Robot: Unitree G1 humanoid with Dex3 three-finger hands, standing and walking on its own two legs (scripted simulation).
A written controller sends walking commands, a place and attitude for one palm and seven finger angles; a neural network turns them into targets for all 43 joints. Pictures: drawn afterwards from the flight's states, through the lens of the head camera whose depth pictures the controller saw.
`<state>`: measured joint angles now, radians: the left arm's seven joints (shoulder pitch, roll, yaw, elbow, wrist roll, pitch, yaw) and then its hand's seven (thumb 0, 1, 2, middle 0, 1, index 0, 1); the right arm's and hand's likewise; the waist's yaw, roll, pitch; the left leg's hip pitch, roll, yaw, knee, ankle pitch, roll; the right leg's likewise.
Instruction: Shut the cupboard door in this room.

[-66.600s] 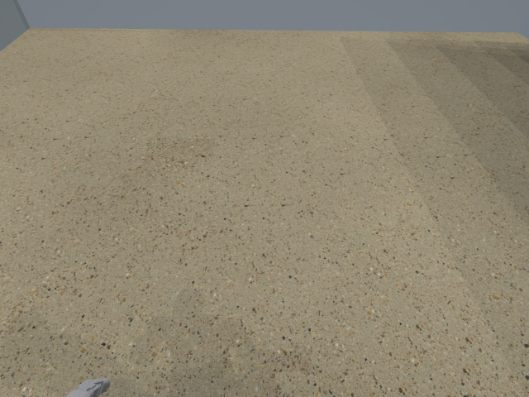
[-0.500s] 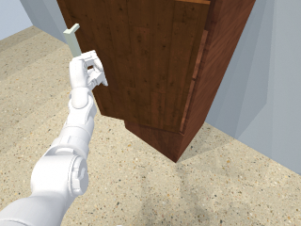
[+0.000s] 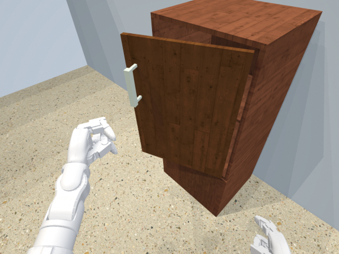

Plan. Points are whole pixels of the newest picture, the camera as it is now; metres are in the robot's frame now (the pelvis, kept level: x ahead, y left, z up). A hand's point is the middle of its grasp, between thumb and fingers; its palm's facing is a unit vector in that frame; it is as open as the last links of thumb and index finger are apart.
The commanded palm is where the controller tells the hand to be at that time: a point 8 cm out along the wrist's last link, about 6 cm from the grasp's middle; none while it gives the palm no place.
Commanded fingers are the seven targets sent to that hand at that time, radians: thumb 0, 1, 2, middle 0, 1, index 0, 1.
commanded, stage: draw the hand back to the body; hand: left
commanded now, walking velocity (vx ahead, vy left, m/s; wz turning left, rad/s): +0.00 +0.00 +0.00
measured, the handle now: (134, 85) +0.66 +0.16 +0.08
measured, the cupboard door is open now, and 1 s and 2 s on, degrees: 22 22 22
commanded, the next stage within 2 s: step back with the hand held close in 0.92 s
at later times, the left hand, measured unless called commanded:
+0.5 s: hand (30, 180) +0.21 +0.27 +0.15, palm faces +0.42 -0.83 -0.38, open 5.7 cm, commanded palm +0.16 +0.31 +0.18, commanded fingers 0.00 0.90 0.90 -0.23 -0.33 -0.23 -0.33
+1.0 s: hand (23, 180) +0.21 +0.27 +0.17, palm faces +0.46 -0.80 -0.40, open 7.4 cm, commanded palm +0.16 +0.31 +0.18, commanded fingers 0.00 0.90 0.90 -0.20 -0.30 -0.20 -0.30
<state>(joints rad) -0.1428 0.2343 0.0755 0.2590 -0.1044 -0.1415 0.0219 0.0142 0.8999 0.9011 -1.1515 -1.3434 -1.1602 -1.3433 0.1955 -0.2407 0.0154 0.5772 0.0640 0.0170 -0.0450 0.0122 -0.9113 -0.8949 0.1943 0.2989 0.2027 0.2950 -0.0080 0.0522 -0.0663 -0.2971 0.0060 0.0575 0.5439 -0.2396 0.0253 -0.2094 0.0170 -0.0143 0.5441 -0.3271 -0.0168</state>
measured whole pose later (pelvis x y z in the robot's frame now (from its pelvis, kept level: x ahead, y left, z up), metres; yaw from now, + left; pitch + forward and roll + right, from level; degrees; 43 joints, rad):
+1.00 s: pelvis +0.02 +0.01 +0.01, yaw +1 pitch -4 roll +0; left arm 0.47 0.35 0.34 -0.36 -0.08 -0.10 0.10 0.01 0.89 0.90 -0.21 -0.31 -0.22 -0.31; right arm 0.20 -0.23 0.02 0.62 0.02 -0.08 -0.06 0.01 -0.91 -0.89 0.20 0.30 0.21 0.30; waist 0.05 0.06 -0.01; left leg -0.14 -0.01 0.04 0.43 -0.22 0.03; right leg -0.03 0.01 -0.03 0.38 -0.29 -0.01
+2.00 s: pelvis -0.12 +0.03 -0.01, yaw +3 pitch -1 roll -3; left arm 0.52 0.40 0.41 -0.49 -0.04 -0.26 0.16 0.01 0.89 0.90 -0.21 -0.31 -0.22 -0.31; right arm 0.22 -0.22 0.01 0.62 0.00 -0.07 -0.06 0.01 -0.91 -0.89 0.20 0.30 0.21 0.30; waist 0.01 0.01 0.01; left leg -0.50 0.00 0.06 0.61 -0.28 0.03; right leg -0.34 0.02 0.01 0.57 -0.22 0.02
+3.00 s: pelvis -0.29 +0.11 -0.01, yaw +0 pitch -2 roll -1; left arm 0.49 0.39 0.39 -0.43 -0.04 -0.16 0.19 0.01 0.89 0.90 -0.21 -0.31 -0.22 -0.31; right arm 0.35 -0.26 -0.02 0.69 0.00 -0.04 -0.09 0.01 -0.91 -0.89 0.20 0.30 0.21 0.30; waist -0.02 -0.02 -0.07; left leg -0.35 0.07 0.08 0.65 -0.31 0.01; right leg -0.09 0.02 -0.08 0.56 -0.43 -0.04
